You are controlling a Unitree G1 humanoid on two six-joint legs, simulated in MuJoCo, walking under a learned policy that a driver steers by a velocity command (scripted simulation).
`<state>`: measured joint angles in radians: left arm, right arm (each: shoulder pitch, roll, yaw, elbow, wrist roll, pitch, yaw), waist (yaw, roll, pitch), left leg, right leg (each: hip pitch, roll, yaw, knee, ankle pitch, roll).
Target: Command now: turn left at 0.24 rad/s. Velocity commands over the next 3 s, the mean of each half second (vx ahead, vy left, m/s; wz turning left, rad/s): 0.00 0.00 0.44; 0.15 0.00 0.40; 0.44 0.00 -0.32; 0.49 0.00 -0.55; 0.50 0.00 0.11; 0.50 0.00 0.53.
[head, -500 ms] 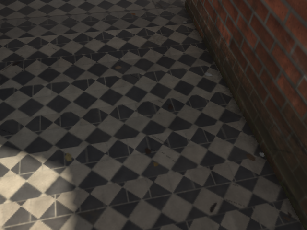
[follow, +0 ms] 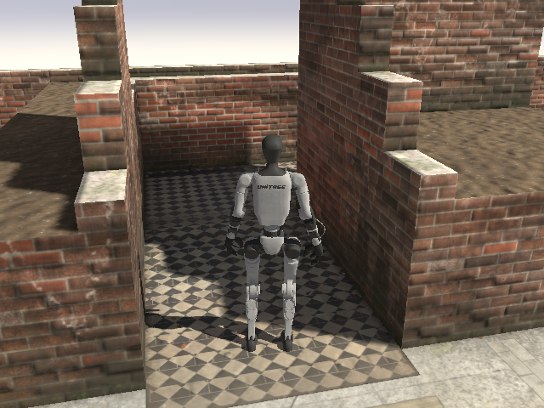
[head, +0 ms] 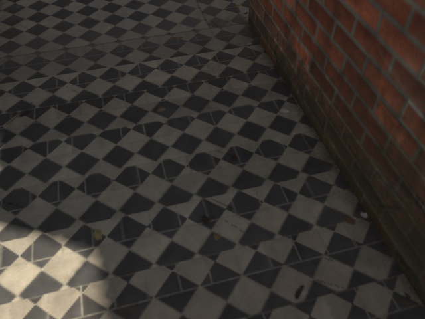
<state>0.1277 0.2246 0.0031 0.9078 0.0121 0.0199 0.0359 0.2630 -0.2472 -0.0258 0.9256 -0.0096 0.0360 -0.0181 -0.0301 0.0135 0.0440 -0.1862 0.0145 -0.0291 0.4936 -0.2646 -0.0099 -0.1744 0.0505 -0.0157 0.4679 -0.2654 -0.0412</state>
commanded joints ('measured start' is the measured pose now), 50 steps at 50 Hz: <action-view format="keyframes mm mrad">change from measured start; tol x32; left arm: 1 36 145 52 -29 0 4 16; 50 305 222 71 -88 27 -79 -17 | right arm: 1 -24 -153 -37 -55 5 -22 9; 50 -31 -51 -25 -189 -6 -76 25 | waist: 1 39 103 7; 20 56 -194 -87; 24 40 293 -76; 50 145 -205 -53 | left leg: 1 -96 115 -191 -84 300 87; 7 -192 129 -310 -76 206 134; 12 -331 -18 -22 612 -286 45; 22 3 -53 116 -37 0 51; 24 193 335 -480 -228 334 169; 31 102 153 -253 -171 504 231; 38 115 144 -393 -292 -188 263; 47 -88 132 -406 -256 -248 244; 50 -418 -66 -146 185 -271 122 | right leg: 1 2 -56 33 5 31 -21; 10 81 -447 395 -236 131 -218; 20 78 -349 6 -68 424 -141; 24 -407 -119 -180 460 -373 83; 31 -380 -77 47 622 -96 73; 44 -293 -52 16 215 -116 38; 50 349 -301 398 -260 -349 -82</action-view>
